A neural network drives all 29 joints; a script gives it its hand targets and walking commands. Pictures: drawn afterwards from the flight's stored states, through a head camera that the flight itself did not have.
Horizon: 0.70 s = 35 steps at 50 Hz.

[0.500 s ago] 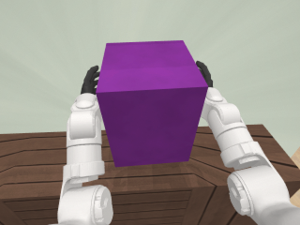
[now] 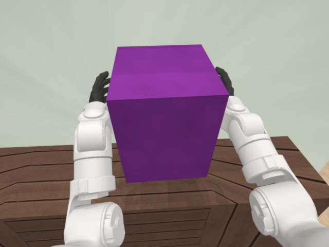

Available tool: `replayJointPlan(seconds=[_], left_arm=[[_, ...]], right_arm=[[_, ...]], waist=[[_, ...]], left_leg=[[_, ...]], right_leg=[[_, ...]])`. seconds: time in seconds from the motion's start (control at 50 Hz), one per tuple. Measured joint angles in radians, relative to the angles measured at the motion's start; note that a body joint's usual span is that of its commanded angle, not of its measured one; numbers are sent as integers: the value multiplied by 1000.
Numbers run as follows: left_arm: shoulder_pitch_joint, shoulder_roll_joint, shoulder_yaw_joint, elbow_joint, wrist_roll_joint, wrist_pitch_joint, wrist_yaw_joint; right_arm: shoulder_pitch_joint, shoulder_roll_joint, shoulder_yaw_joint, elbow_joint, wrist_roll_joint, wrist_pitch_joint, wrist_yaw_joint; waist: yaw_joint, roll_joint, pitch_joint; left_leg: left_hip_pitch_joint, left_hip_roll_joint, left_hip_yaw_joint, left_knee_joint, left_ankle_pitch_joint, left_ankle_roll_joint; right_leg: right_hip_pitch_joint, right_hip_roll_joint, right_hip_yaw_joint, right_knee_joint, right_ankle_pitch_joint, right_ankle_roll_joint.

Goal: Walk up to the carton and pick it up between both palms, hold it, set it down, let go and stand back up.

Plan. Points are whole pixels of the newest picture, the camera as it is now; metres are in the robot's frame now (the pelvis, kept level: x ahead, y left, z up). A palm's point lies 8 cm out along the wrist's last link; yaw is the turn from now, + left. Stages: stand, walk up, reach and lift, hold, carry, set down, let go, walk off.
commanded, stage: hold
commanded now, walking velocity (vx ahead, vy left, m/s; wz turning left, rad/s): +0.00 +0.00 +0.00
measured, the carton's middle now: (163, 114) +0.37 +0.00 +0.19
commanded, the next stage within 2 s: set down in 0.40 s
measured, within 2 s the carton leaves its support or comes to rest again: neither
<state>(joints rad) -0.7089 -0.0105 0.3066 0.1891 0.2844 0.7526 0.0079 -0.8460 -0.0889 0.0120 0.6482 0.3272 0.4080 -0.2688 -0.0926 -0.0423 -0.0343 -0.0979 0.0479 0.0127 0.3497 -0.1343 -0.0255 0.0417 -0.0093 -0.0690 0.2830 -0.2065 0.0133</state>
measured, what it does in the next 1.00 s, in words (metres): stands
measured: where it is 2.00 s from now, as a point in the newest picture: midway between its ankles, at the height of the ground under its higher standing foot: outside the picture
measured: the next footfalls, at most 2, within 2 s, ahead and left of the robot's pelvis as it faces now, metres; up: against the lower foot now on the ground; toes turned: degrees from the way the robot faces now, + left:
none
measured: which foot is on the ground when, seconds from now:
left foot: down 0.00-1.00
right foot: down 0.00-1.00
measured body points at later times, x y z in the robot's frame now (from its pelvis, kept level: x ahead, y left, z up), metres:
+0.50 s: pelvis +0.00 +0.00 +0.00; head -0.07 +0.03 +0.44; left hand +0.38 +0.16 +0.24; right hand +0.38 -0.14 +0.24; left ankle +0.04 +0.13 -0.75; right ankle -0.02 -0.12 -0.75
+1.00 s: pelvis +0.00 -0.01 +0.00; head -0.01 +0.04 +0.45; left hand +0.41 +0.15 +0.18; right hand +0.40 -0.14 +0.16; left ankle +0.04 +0.13 -0.75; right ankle -0.02 -0.12 -0.75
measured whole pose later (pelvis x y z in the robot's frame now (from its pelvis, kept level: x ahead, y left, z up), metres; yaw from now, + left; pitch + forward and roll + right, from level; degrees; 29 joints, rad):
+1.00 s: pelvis +0.00 -0.01 +0.00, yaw +1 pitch -8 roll -1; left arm -0.72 -0.03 0.31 0.38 0.35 0.39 -0.04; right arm -0.73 0.03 -0.19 0.81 0.04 -0.05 -0.18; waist -0.04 -0.10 0.09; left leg -0.06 0.05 0.00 0.32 -0.12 -0.03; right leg 0.09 0.00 -0.08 0.24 -0.20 0.00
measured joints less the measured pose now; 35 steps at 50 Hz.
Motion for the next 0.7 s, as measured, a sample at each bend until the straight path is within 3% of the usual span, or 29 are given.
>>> replayJointPlan(seconds=[0.5,0.6,0.7], left_arm=[[-4,10,-6,2,0,-8,-7],[-79,-2,41,101,48,-98,-27],[-131,-16,112,200,132,-192,-88]], right_arm=[[-2,8,-13,-6,2,-4,-6],[-39,43,-110,74,-106,-91,41],[-49,96,-224,181,-248,-215,88]], waist=[[-2,-18,-18],[7,-30,-15],[24,-43,19]], left_leg=[[0,1,-9,12,-6,-3],[20,-5,-3,-13,7,0],[72,-11,6,-59,25,4]], right_leg=[[5,2,-7,7,-6,-1],[11,-4,-3,10,-7,-3],[45,-10,5,-5,-3,-4]])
